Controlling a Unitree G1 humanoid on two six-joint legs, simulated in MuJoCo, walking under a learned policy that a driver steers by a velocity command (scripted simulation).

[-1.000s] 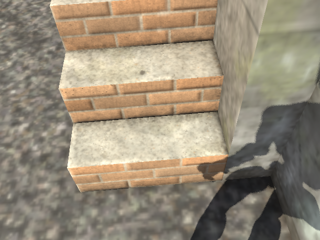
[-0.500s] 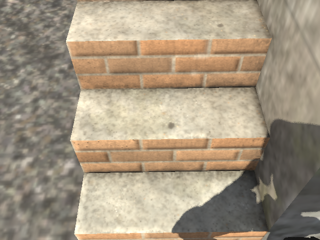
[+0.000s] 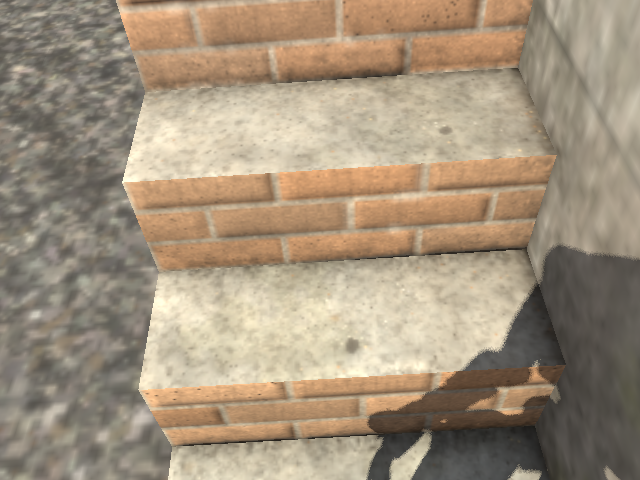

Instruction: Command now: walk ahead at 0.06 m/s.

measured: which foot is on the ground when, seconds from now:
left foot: down 0.00-1.00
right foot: down 0.00-1.00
